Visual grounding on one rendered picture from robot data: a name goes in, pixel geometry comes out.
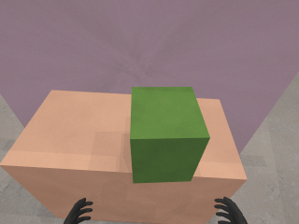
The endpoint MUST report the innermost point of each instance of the pedestal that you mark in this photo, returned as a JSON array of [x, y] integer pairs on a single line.
[[77, 145]]

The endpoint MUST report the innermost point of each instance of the robot left hand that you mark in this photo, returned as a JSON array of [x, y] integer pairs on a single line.
[[73, 216]]

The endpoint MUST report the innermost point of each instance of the carton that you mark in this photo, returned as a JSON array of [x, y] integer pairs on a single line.
[[168, 134]]

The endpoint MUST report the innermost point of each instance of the robot right hand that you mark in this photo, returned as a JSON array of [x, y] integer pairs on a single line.
[[235, 215]]

